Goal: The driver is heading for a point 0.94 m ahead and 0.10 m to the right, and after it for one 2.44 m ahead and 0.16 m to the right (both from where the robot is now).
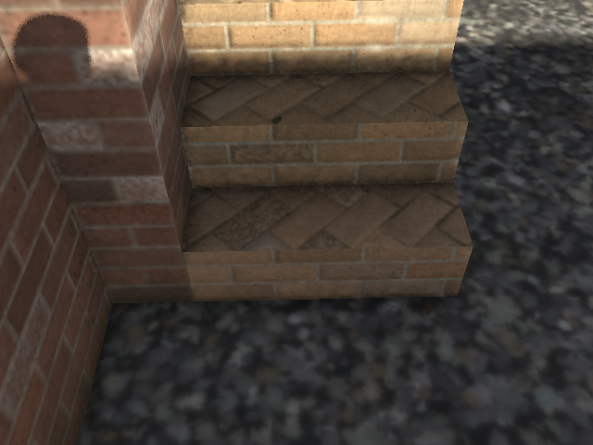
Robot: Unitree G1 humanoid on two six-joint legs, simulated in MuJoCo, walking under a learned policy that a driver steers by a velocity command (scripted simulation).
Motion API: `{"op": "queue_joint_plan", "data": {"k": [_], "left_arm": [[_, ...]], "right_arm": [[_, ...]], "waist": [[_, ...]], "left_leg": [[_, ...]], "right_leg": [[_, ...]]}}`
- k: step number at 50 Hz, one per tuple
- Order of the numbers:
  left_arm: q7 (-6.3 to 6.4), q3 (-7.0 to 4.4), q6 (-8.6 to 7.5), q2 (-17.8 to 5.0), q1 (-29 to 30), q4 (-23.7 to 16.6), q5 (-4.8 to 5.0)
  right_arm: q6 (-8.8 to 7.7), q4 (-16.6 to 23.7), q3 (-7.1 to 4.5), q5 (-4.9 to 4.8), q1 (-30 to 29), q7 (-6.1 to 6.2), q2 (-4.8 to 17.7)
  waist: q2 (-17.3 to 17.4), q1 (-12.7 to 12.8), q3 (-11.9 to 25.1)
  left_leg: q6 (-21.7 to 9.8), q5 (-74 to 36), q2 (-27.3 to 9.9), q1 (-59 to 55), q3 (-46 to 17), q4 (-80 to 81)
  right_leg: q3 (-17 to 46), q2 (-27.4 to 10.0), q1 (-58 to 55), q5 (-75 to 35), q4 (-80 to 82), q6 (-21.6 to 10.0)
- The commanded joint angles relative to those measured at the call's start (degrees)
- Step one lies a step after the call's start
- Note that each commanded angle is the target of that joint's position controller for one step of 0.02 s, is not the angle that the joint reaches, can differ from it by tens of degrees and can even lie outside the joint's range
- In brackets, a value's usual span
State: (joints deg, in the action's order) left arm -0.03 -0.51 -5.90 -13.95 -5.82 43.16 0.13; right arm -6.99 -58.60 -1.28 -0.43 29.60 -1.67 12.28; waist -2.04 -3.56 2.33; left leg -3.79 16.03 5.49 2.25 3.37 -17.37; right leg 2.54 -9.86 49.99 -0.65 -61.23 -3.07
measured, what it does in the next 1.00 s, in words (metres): walks ahead: right foot, then left foot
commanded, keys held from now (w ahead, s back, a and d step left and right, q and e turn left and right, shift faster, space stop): w+shift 1.00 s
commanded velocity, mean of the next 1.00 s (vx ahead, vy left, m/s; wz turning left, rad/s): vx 1.00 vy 0.00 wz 0.00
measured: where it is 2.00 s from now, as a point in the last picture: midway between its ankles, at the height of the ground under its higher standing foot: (317, 13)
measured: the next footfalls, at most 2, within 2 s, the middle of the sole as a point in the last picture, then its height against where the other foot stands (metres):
right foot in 0.20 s outside the picture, level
left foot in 0.68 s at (266, 347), level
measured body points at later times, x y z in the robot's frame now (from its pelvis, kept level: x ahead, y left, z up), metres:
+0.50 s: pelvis +0.46 -0.06 +0.00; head +0.46 -0.05 +0.45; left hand +0.42 +0.20 -0.14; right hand +0.67 -0.29 -0.07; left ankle +0.61 +0.12 -0.66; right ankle +0.41 -0.14 -0.74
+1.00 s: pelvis +0.84 -0.02 +0.01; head +0.87 +0.00 +0.46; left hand +1.10 +0.08 -0.05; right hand +0.70 -0.23 -0.12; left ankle +0.77 +0.07 -0.74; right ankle +0.96 -0.18 -0.39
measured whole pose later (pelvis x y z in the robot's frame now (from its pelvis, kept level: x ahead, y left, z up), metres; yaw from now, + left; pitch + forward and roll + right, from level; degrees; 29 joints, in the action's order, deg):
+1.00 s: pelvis +0.84 -0.02 +0.01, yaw -2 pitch +4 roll -2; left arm -0.2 9.8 -1.9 -3.8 1.1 30.8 0.4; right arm -3.0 -61.5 4.0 -0.4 33.2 1.1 8.8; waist -0.7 -1.9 0.0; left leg -2.3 16.3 -1.4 6.9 3.9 -19.5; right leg 3.3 -2.1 84.1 14.8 -120.0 -1.6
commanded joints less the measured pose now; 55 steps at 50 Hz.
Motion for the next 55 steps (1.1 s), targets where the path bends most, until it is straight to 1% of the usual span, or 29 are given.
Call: {"op": "queue_joint_plan", "data": {"k": [1,6,8,10,11,12,13,14,16,17,20,23,27,30,32,33,34,35,36,37,39,42,45,48,51,52,53,54,55], "left_arm": [[-0.80,-0.02,-1.08,-2.1,4.7,-3.9,0.17],[-3.83,-0.13,-2.53,-2.9,15.5,-8.9,1.55],[-3.88,-1.18,-2.40,-4.9,10.6,-9.0,2.15],[-2.29,-3.91,-1.51,-10.9,-9.1,-4.8,3.02],[-0.99,-4.64,-0.62,-14.8,-22.5,-1.5,2.03],[-1.45,-5.75,-0.97,-18.6,-26.9,0.9,0.13],[-0.98,-4.45,-1.12,-11.7,-28.5,2.2,-0.54],[-0.88,-3.75,-1.39,-9.1,-23.9,2.6,-0.70],[-2.23,-3.23,-2.46,-7.6,-15.5,2.3,-2.18],[-2.51,-2.55,-3.05,-5.7,-12.7,2.5,-2.72],[-2.93,-1.78,-3.16,-4.2,-9.4,4.1,0.01],[-1.64,-2.22,-2.91,-6.7,-9.9,4.2,-0.29],[-0.44,-3.16,-3.41,-10.6,-14.9,4.8,0.28],[-0.53,-2.93,-1.72,-10.9,-14.9,6.3,0.65],[-0.08,-2.31,0.52,-10.7,-10.4,5.1,-1.76],[0.23,-3.10,1.66,-13.5,-4.7,2.7,-1.37],[-0.01,-1.62,0.62,-8.4,3.1,0.2,-1.94],[-1.11,2.21,-1.99,5.2,-1.7,-1.2,-1.42],[-2.24,1.65,-3.72,0.8,-18.3,1.3,2.30],[-2.36,1.03,-3.41,-4.2,-11.7,0.3,3.46],[-1.55,2.46,-0.52,-1.4,-2.1,-3.8,0.42],[-1.46,6.02,3.01,6.1,-2.6,-8.7,0.31],[-0.25,8.50,4.18,10.0,4.4,-13.0,0.62],[0.16,10.13,3.02,7.8,13.5,-18.9,0.48],[-0.15,12.42,1.87,12.0,24.0,-23.9,-1.32],[-0.45,10.99,0.71,8.8,19.7,-22.9,-0.24],[-0.56,8.64,-0.13,4.2,16.0,-21.3,-1.68],[-1.31,6.51,-0.27,-0.9,6.1,-17.8,-2.56],[-2.10,3.71,-0.51,-6.0,-4.0,-14.7,-2.06]], "right_arm": [[-1.79,5.0,-0.43,-0.73,-2.9,1.11,6.8],[0.71,4.5,-0.90,-0.38,1.0,2.33,10.7],[1.76,4.3,-1.34,0.73,0.8,2.61,12.4],[3.16,4.7,-1.60,3.30,-2.6,2.62,13.6],[3.02,7.2,-0.12,4.38,-3.1,2.67,9.9],[0.80,7.7,2.73,2.02,7.7,0.85,-2.0],[-1.56,7.7,1.10,-1.56,1.3,0.51,6.3],[-2.57,11.0,0.22,-3.49,-8.4,0.47,9.7],[-2.65,14.2,1.14,-1.25,-16.8,0.79,7.2],[-1.57,14.4,1.12,-0.87,-14.1,0.57,6.4],[1.52,14.4,1.39,-0.47,-13.1,0.88,5.0],[1.25,18.6,1.74,1.33,-22.3,1.44,6.2],[0.03,21.9,2.15,0.72,-32.9,0.77,6.0],[0.58,21.0,1.10,0.32,-28.4,1.33,9.9],[0.59,18.6,-0.99,0.66,-14.4,0.97,13.3],[0.05,14.4,-1.65,1.27,-0.5,1.82,12.9],[0.22,7.8,-2.42,1.99,13.4,2.59,15.6],[-0.06,6.9,-0.20,4.22,9.9,1.70,13.8],[0.24,8.8,-1.76,3.42,6.2,1.67,15.7],[1.14,9.3,-1.45,3.25,1.4,2.50,11.6],[1.14,9.6,0.22,3.11,-5.2,2.04,7.8],[1.15,6.7,2.56,2.61,-9.7,1.81,3.6],[1.42,1.2,3.65,2.34,-2.5,1.57,3.4],[3.34,1.1,3.85,-0.65,0.8,2.50,5.1],[3.79,-2.1,3.43,-1.35,11.6,5.77,7.5],[3.15,-1.8,3.69,-1.13,3.7,5.56,8.4],[2.04,-0.4,2.01,1.01,2.2,5.23,13.5],[2.85,1.5,-1.28,1.00,0.0,5.62,21.0],[3.16,3.5,-2.11,2.09,-5.2,6.14,21.1]], "waist": [[1.0,1.7,-10.0],[2.4,-1.0,-13.1],[7.3,2.9,-7.9],[13.0,14.2,4.1],[8.2,18.5,14.5],[-17.5,10.0,25.4],[-15.3,14.0,23.5],[-11.2,13.5,12.8],[2.6,8.5,2.8],[1.9,4.4,2.5],[0.9,0.0,-3.8],[1.6,1.6,-8.4],[2.1,6.2,-10.4],[-2.2,3.2,-5.9],[-5.0,-5.2,4.0],[-4.9,-12.1,7.5],[6.2,-17.0,8.1],[26.1,-6.7,5.7],[24.7,-0.3,15.1],[14.0,-1.2,7.1],[-2.9,1.4,-0.3],[1.2,9.1,-6.0],[6.1,7.4,-7.4],[-1.9,5.5,-8.6],[6.2,1.5,5.0],[9.5,8.1,10.1],[18.0,10.6,18.0],[27.7,14.0,20.0],[25.3,19.0,25.3]], "left_leg": [[-8.2,-8.8,-13.1,13.3,-7.6,13.8],[-6.4,-18.8,-17.2,-4.0,-5.3,13.0],[-5.4,-46.2,-19.1,-12.0,-4.9,4.1],[-3.7,-69.2,-18.1,-11.0,-2.6,-19.7],[-3.2,-55.2,-16.6,7.7,-2.9,-41.0],[-0.3,-0.7,-2.9,32.5,-7.8,-64.6],[-2.7,7.3,-3.5,38.4,-13.1,-69.4],[-4.1,4.2,-6.9,43.5,-11.8,-69.9],[-3.9,-1.0,-10.4,39.5,-10.6,-64.1],[-3.5,-2.4,-12.9,35.2,-11.6,-62.7],[-0.9,-1.5,-16.1,34.9,-10.1,-56.0],[2.6,-13.8,-15.5,34.4,-5.8,-39.0],[2.6,-30.2,-10.8,24.9,-1.8,-17.0],[-0.1,-19.6,-8.6,26.2,-0.6,-19.2],[-4.5,-10.8,-5.8,15.8,1.6,-22.7],[-5.4,-17.9,-6.8,1.5,0.4,-13.8],[-4.8,-24.6,-11.0,-13.3,-4.2,-10.1],[-7.3,-36.3,-19.3,-17.6,-24.3,-12.5],[-18.4,-8.0,-28.2,-24.6,-45.9,0.1],[-18.3,12.7,-27.6,-20.6,-44.1,5.3],[-15.0,9.3,-27.0,-2.8,-37.1,5.7],[-10.4,-3.5,-21.8,20.9,-19.6,4.4],[-9.3,-1.8,-22.7,18.9,-14.6,7.2],[-3.0,-10.6,-15.3,21.5,-3.8,7.1],[-6.6,-34.9,-18.3,17.4,-4.9,19.1],[-6.0,-82.4,-14.7,15.6,3.7,12.8],[-6.8,-141.8,-18.0,10.2,2.6,3.0],[-7.7,-157.8,-22.7,-9.4,-1.4,-10.4],[-10.5,-164.5,-24.5,-9.4,-2.7,-22.6]], "right_leg": [[-2.9,1.2,-7.0,-12.7,13.2,0.8],[-5.1,5.5,-8.4,-10.8,32.2,-0.1],[-7.1,9.6,-14.2,-2.6,32.1,-2.0],[-8.2,12.6,-35.3,4.2,28.9,-5.4],[4.2,2.5,-60.4,11.4,21.7,-7.3],[40.1,-10.7,-81.2,44.0,34.2,-18.1],[50.3,-9.7,-81.3,47.6,46.1,-14.9],[39.9,-8.6,-73.8,40.1,45.8,-12.0],[25.7,-4.5,-52.7,20.4,47.9,-11.5],[22.4,-3.6,-46.1,17.5,48.9,-12.0],[13.5,-1.5,-35.5,14.0,53.7,-11.8],[3.4,3.3,-29.8,3.7,55.9,-10.3],[0.2,3.5,-33.4,-1.4,58.9,-8.8],[-1.2,0.7,-49.6,-25.5,49.3,-6.8],[-0.9,-0.6,-54.7,-53.7,29.7,-5.2],[-1.8,2.4,-47.8,-53.6,13.2,-3.9],[-1.1,9.1,-30.7,-22.1,-15.5,-1.6],[5.8,18.8,-8.7,31.2,-37.5,-2.1],[14.1,19.9,-0.4,30.6,-38.6,-3.9],[8.5,15.1,7.8,26.3,-41.9,-3.5],[6.2,11.1,11.2,17.5,-51.1,-2.6],[9.7,9.3,15.2,15.0,-61.7,-2.0],[6.4,10.9,33.2,19.8,-84.5,-0.3],[-0.1,6.6,31.0,15.8,-56.3,1.7],[-13.4,4.4,3.8,15.7,-39.5,3.2],[-15.9,7.9,-13.3,18.0,-25.3,0.5],[-16.7,13.0,-21.7,25.0,-27.9,-2.2],[-11.8,14.9,-14.3,44.4,-16.1,-3.5],[-4.2,13.9,-24.5,38.1,-7.6,-4.6]]}}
